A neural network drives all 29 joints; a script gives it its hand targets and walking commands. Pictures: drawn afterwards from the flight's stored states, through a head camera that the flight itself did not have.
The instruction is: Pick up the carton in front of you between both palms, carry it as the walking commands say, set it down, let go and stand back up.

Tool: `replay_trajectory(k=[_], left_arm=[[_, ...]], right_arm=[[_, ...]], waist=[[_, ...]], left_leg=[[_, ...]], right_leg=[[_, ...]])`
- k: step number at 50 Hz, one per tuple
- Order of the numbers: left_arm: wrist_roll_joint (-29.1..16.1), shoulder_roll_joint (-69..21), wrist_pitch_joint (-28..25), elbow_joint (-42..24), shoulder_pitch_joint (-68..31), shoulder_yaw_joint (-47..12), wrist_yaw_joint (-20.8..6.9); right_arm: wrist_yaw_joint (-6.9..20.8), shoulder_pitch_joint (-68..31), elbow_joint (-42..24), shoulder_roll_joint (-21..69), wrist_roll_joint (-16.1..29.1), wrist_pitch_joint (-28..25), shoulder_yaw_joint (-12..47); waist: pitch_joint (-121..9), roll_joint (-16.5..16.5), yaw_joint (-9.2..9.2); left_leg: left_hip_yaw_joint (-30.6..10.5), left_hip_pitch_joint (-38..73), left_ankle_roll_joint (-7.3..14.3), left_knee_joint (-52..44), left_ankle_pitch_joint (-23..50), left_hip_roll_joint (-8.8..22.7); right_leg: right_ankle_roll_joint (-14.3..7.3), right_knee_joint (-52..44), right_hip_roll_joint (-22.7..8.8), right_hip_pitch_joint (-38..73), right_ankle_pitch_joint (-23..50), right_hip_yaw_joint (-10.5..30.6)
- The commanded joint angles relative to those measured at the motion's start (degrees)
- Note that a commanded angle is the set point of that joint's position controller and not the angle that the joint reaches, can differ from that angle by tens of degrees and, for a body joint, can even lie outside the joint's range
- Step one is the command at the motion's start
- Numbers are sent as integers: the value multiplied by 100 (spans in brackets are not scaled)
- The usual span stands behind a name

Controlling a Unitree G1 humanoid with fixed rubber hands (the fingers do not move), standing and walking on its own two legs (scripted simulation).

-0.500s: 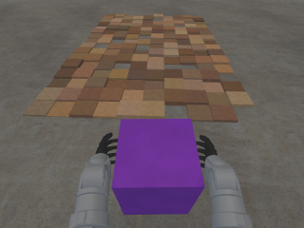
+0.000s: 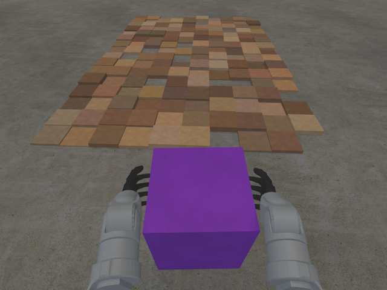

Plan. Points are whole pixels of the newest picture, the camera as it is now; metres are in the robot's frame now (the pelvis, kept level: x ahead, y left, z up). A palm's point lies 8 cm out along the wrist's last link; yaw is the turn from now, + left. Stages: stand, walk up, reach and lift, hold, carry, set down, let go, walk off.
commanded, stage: hold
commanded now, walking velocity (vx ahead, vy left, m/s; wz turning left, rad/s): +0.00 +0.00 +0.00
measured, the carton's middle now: (198, 211) +0.31 +0.00 -0.03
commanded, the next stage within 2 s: carry in 0.66 s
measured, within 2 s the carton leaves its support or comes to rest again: neither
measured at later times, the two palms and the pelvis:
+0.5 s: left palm (130, 198) +0.29 +0.15 +0.05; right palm (267, 201) +0.29 -0.15 +0.05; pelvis +0.01 +0.00 +0.00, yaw +0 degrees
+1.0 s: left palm (123, 172) +0.35 +0.18 +0.07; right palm (253, 174) +0.34 -0.12 +0.07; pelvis +0.07 +0.02 +0.00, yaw -1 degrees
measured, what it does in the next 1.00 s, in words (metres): shifts its weight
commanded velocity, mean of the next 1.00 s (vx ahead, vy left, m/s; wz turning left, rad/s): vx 0.19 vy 0.00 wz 0.00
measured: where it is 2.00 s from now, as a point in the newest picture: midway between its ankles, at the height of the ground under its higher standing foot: (184, 235)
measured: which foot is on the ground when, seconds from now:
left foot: down 0.00-1.00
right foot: down 0.00-0.88, up 0.90-1.00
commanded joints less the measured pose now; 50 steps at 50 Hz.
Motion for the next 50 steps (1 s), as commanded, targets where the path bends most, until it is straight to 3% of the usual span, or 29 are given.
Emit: replay_trajectory(k=[1,16,32,33,35,36,39,40,42,43,44,45,46,47,48,50], left_arm=[[-1673,-5404,-136,-89,-2922,-3251,-1534],[-1744,-5354,-94,-408,-2523,-3367,-1472],[-1736,-5387,-105,-330,-2662,-3351,-1491],[-1785,-5370,-105,-347,-2801,-3411,-1471],[-1886,-5378,-89,-548,-2745,-3582,-1431],[-1958,-5392,-65,-739,-2817,-3724,-1399],[-2223,-5285,160,-1342,-2660,-4142,-1248],[-2319,-5209,287,-1575,-2565,-4276,-1186],[-2473,-5044,612,-2068,-2574,-4555,-1076],[-2554,-4991,790,-2235,-2624,-4648,-1040],[-2664,-4927,979,-2421,-2684,-4742,-1012],[-2800,-4836,1180,-2534,-2771,-4822,-993],[-2963,-4780,1375,-2623,-2786,-4927,-993],[-3142,-4831,1533,-2729,-2852,-5054,-1006],[-3320,-4904,1671,-2785,-2745,-5127,-1015],[-3571,-5036,1875,-3006,-2557,-5190,-1016]], right_arm=[[1425,-3191,-353,5412,1688,-300,3211],[1388,-2802,-674,5299,1754,-268,3312],[1412,-2939,-602,5320,1742,-281,3304],[1394,-2997,-528,5300,1752,-284,3304],[1346,-3072,-843,5342,1908,-283,3508],[1320,-3167,-1024,5343,1991,-252,3640],[1232,-3164,-1577,5301,2306,-14,4092],[1201,-3131,-1770,5253,2438,115,4251],[1133,-3116,-2132,5130,2665,413,4505],[1108,-3145,-2264,5053,2762,582,4578],[1073,-3037,-2359,4932,2839,762,4621],[1032,-2841,-2408,4819,2871,951,4611],[970,-2688,-2485,4669,2870,1126,4594],[906,-2683,-2677,4594,2876,1273,4605],[852,-2632,-2917,4622,2958,1424,4660],[792,-2646,-3399,4660,3110,1661,4742]], waist=[[-1372,-27,-4],[-1385,2,0],[-1332,-3,1],[-1204,-120,22],[-1202,-197,16],[-1109,-256,17],[-1640,-694,51],[-1755,-855,55],[-1778,-788,52],[-1692,-492,45],[-1589,268,-6],[-1519,1319,-79],[-1175,1593,-108],[-1084,1301,-137],[-1256,987,-132],[-1713,885,-120]], left_leg=[[445,89,23,-406,652,-352],[406,225,5,-436,1123,-370],[418,136,20,-423,806,-359],[225,-573,96,56,-84,597],[74,-1070,173,-61,-2357,452],[165,-1344,163,73,-2738,389],[906,-1485,29,1077,-1252,144],[1096,-1513,31,986,-1185,69],[1190,-1164,111,500,-1380,77],[980,-814,182,201,-1517,258],[91,-411,372,-312,-2028,854],[-1203,145,689,-995,-2508,1628],[-1866,487,1029,-1148,-1900,2094],[-1899,506,1205,-1060,-1130,2189],[-1503,586,1194,-931,-573,2112],[-544,604,934,-609,132,1733]], right_leg=[[30,-342,335,450,671,-403],[34,-351,376,556,1103,-376],[20,-337,366,429,771,-394],[-46,58,-626,-355,-169,-163],[-173,-307,-600,-868,-2566,123],[-217,-372,-648,-990,-3085,189],[-528,-583,-1119,-636,-2517,581],[-632,-605,-1247,-575,-2534,671],[-615,-447,-1208,-909,-2775,421],[-494,-127,-1039,-1321,-2699,95],[-266,751,-713,-1938,-2340,-466],[-26,2042,-340,-2791,-1709,-1166],[2,2085,-290,-3571,-1861,-1335],[-77,2024,-431,-3635,-1951,-1220],[-123,1738,-430,-3446,-1903,-1232],[-122,997,-178,-2658,-1192,-1588]])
